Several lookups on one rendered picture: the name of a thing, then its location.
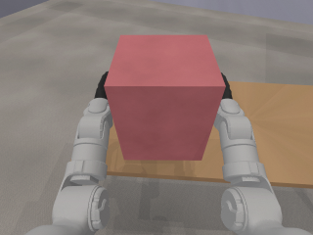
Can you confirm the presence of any robot right forearm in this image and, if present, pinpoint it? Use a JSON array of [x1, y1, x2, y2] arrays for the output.
[[213, 98, 283, 221]]

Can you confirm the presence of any table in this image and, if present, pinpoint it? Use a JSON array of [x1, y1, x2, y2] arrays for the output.
[[70, 81, 313, 189]]

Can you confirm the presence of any robot right hand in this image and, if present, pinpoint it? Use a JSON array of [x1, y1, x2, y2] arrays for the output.
[[221, 72, 233, 100]]

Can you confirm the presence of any robot left hand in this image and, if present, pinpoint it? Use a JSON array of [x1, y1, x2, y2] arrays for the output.
[[94, 71, 109, 100]]

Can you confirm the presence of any carton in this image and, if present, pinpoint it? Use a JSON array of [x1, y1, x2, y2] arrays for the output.
[[104, 34, 226, 161]]

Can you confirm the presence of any robot left upper arm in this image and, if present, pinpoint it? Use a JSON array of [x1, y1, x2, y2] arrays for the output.
[[24, 185, 111, 235]]

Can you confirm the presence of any robot left forearm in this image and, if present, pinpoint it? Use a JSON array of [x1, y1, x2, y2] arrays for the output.
[[52, 98, 113, 222]]

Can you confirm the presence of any robot right upper arm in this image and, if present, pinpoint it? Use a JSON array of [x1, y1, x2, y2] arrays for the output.
[[220, 186, 313, 235]]

